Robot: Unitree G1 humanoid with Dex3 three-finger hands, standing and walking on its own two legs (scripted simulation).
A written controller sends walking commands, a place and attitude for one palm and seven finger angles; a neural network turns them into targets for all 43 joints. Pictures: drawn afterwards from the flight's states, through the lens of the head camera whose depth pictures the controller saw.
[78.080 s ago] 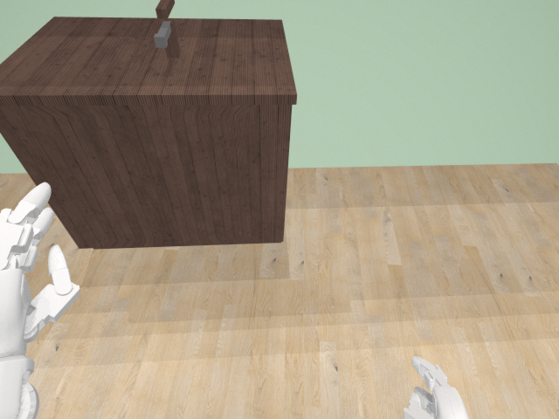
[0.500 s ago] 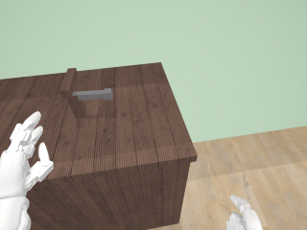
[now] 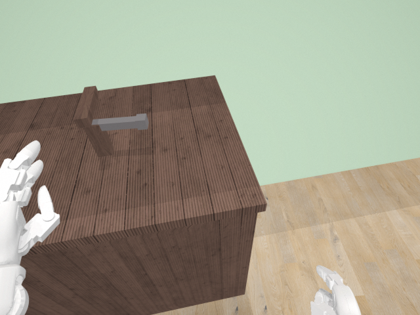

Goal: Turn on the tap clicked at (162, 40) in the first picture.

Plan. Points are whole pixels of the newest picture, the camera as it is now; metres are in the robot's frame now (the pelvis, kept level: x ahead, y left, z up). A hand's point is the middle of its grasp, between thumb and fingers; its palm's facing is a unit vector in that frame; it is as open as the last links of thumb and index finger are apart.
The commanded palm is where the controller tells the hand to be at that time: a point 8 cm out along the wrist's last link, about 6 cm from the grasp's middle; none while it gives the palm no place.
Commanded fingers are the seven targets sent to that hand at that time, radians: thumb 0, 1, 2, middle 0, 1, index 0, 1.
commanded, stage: step back with the hand held close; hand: left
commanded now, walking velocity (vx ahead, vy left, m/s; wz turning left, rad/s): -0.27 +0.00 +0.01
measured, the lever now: (142, 121) +0.51 +0.22 +0.10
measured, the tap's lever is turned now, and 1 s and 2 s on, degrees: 84 84 84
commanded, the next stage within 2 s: stop stepping back and stand still in 1.42 s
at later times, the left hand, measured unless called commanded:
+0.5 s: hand (29, 258) +0.15 +0.26 +0.15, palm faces +0.38 -0.81 -0.45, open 7.4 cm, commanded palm +0.10 +0.30 +0.17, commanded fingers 0.00 0.90 0.90 -0.20 -0.30 -0.20 -0.30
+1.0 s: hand (14, 283) +0.12 +0.26 +0.15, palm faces +0.42 -0.81 -0.41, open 7.4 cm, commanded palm +0.07 +0.30 +0.17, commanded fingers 0.00 0.90 0.90 -0.20 -0.30 -0.20 -0.30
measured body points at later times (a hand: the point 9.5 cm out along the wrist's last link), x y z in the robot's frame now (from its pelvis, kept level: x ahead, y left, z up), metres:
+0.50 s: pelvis -0.06 +0.02 -0.01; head -0.03 +0.01 +0.44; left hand +0.13 +0.30 +0.17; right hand +0.12 -0.21 -0.11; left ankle +0.03 +0.11 -0.74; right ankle +0.01 -0.09 -0.74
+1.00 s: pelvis -0.09 +0.02 -0.02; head -0.06 +0.02 +0.43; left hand +0.09 +0.30 +0.17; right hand +0.09 -0.21 -0.11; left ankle +0.02 +0.11 -0.74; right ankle -0.09 -0.09 -0.74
